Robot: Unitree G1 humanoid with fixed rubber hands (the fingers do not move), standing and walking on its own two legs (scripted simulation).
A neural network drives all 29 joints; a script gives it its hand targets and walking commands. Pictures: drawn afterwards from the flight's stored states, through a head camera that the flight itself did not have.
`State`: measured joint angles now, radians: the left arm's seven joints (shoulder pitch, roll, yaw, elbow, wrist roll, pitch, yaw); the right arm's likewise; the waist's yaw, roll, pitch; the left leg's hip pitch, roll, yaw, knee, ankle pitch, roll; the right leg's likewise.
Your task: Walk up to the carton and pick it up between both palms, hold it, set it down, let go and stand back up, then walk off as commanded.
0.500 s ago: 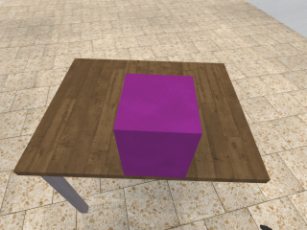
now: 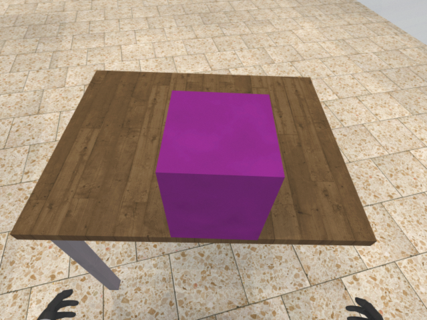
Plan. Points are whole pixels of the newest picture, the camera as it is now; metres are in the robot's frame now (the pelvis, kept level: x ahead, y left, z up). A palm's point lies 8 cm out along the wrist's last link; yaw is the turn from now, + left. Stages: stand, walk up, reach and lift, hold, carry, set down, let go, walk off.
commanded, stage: reach and lift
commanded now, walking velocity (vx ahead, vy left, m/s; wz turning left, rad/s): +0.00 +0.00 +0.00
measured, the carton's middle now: (217, 169) +0.42 +0.01 +0.03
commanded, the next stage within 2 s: none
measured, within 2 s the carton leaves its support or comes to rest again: neither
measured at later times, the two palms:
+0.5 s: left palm (64, 292) +0.19 +0.28 -0.05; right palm (364, 304) +0.17 -0.27 -0.06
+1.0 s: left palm (78, 283) +0.20 +0.25 -0.02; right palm (354, 304) +0.17 -0.23 -0.02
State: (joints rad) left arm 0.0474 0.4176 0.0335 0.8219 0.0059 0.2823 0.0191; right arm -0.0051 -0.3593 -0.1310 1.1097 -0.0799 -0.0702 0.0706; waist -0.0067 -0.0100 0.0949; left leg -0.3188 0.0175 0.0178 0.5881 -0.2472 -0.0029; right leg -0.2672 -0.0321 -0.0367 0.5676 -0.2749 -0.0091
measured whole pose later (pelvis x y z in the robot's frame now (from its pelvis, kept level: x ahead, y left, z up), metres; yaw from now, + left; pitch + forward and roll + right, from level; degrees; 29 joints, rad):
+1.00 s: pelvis +0.03 -0.01 +0.02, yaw -4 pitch -5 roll +0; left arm 0.29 0.30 0.07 0.26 -0.09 0.19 0.00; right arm 0.34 -0.15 -0.04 0.34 0.03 -0.05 -0.02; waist 0.04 -0.04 0.09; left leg -0.05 0.03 0.09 0.31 -0.16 -0.01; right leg -0.05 -0.02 0.01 0.32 -0.18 0.01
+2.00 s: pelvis +0.04 -0.01 +0.02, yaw -2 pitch -4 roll +0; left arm 0.27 0.31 0.02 -0.09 -0.27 0.14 0.00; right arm 0.31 -0.10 0.00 -0.09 0.17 0.09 -0.13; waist 0.06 -0.02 0.04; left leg -0.09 0.02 0.06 0.32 -0.17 0.00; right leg -0.07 -0.02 0.01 0.33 -0.20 0.02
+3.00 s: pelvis +0.02 +0.00 +0.02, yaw -3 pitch -1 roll +0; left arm -0.62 0.37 0.16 0.34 -0.22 0.58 0.00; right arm -0.60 -0.26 -0.02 0.41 0.35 0.40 -0.15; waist 0.00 -0.03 0.00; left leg -0.17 0.03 0.06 0.35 -0.16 0.00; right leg -0.14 -0.01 0.04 0.32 -0.16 0.02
